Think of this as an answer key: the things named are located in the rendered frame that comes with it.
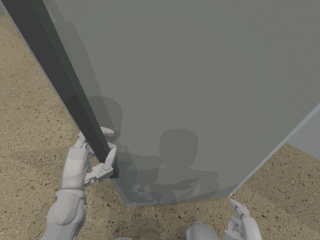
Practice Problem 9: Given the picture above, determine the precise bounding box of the right robot thigh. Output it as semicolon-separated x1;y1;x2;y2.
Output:
186;224;220;240

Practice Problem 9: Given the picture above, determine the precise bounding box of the left robot hand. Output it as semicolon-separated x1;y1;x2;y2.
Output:
61;126;117;192

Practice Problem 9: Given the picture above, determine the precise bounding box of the fridge door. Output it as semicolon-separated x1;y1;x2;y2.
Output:
0;0;320;208

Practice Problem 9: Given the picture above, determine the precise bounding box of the robot left forearm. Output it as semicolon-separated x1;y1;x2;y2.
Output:
40;188;87;240

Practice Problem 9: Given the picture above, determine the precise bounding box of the handle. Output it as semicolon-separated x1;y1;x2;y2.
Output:
1;0;120;179

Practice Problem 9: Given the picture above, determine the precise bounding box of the right robot hand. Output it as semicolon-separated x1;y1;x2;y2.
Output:
224;199;263;240

